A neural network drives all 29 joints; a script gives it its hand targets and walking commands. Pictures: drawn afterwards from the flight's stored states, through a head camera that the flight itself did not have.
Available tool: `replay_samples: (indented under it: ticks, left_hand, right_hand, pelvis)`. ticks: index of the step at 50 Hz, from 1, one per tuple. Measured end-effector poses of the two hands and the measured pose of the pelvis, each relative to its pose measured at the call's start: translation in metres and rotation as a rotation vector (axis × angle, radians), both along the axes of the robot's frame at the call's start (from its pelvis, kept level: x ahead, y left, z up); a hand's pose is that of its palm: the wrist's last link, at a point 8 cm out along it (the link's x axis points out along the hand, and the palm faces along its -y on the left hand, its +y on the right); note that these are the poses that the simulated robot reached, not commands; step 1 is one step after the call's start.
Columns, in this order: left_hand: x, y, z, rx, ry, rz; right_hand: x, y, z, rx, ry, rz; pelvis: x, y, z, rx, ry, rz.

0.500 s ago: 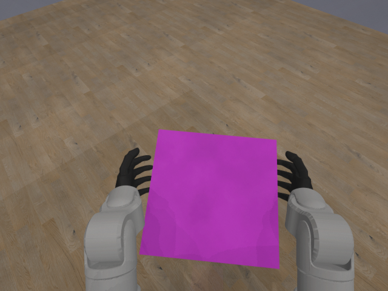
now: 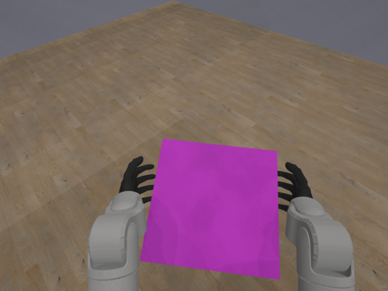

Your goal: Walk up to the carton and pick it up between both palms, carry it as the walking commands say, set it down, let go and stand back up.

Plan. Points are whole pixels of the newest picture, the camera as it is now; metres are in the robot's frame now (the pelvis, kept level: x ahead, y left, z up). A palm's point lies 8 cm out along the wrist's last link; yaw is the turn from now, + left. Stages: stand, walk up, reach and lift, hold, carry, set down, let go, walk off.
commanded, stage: carry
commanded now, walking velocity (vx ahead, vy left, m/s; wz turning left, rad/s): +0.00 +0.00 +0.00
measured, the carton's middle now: (210, 209) +0.30 +0.00 +0.01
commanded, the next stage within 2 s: none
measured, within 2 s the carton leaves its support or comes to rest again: neither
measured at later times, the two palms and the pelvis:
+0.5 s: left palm (150, 183) +0.30 +0.11 +0.10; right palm (305, 184) +0.31 -0.18 +0.08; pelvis +0.04 -0.03 -0.01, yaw -1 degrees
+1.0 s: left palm (165, 181) +0.32 +0.09 +0.08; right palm (316, 182) +0.32 -0.21 +0.07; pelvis +0.06 -0.05 -0.02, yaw -3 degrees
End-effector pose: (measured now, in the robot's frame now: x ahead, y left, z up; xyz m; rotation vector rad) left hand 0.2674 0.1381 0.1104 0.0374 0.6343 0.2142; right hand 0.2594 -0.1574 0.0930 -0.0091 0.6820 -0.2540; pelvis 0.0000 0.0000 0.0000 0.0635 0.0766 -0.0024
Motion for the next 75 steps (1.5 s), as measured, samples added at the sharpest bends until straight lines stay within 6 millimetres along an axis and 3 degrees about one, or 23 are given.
replay_samples:
  ticks: [4, 9, 19, 25, 30, 36, 48, 59, 66, 75]
  left_hand:
    - [0.005, -0.001, -0.009, 0.005, -0.002, 0.004]
    - [0.012, -0.007, -0.025, 0.022, 0.059, 0.025]
    - [0.024, -0.013, -0.020, -0.013, 0.009, 0.035]
    - [0.037, -0.027, -0.010, 0.017, 0.024, 0.025]
    - [0.045, -0.041, -0.005, 0.031, -0.003, 0.002]
    - [0.050, -0.043, -0.016, 0.009, 0.000, -0.008]
    - [0.051, -0.050, -0.027, -0.001, 0.038, 0.007]
    - [0.058, -0.069, -0.024, 0.018, 0.041, -0.038]
    - [0.057, -0.063, -0.018, 0.011, 0.028, -0.012]
    - [0.048, -0.048, -0.026, 0.022, 0.043, 0.006]
  right_hand:
    - [0.009, -0.001, -0.007, 0.006, -0.005, 0.007]
    - [0.023, -0.007, -0.031, 0.027, 0.056, 0.033]
    - [0.038, -0.014, -0.015, 0.001, 0.001, 0.036]
    - [0.049, -0.027, -0.013, 0.028, 0.014, 0.031]
    - [0.047, -0.040, -0.012, 0.033, -0.013, -0.010]
    - [0.048, -0.043, -0.016, 0.023, -0.011, -0.017]
    - [0.057, -0.050, -0.019, 0.008, 0.022, -0.002]
    - [0.051, -0.069, -0.023, 0.019, 0.022, -0.036]
    - [0.057, -0.063, -0.014, 0.013, 0.007, -0.012]
    - [0.058, -0.048, -0.021, 0.023, 0.016, 0.014]
  pelvis:
    - [0.010, -0.003, -0.011, -0.017, -0.016, -0.009]
    - [0.019, -0.015, -0.017, -0.036, -0.020, 0.003]
    - [0.037, -0.024, -0.017, -0.027, -0.034, 0.001]
    - [0.043, -0.034, -0.010, -0.020, -0.029, -0.017]
    - [0.043, -0.038, -0.013, -0.003, -0.028, -0.018]
    - [0.049, -0.040, -0.021, -0.019, -0.050, -0.027]
    - [0.055, -0.052, -0.022, -0.023, -0.031, -0.042]
    - [0.056, -0.061, -0.019, -0.056, -0.049, -0.027]
    - [0.056, -0.062, -0.013, -0.056, -0.026, -0.025]
    - [0.048, -0.052, -0.015, -0.058, -0.025, -0.020]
